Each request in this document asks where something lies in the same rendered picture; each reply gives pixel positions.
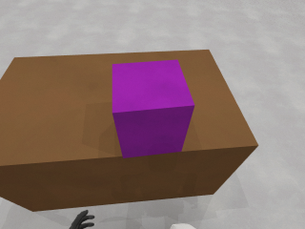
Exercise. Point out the robot left hand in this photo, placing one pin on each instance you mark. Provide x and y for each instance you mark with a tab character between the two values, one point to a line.
81	218

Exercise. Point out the carton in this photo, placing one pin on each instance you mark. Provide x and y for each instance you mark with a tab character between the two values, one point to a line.
152	107

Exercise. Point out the pedestal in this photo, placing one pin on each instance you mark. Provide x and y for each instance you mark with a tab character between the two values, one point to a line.
59	147

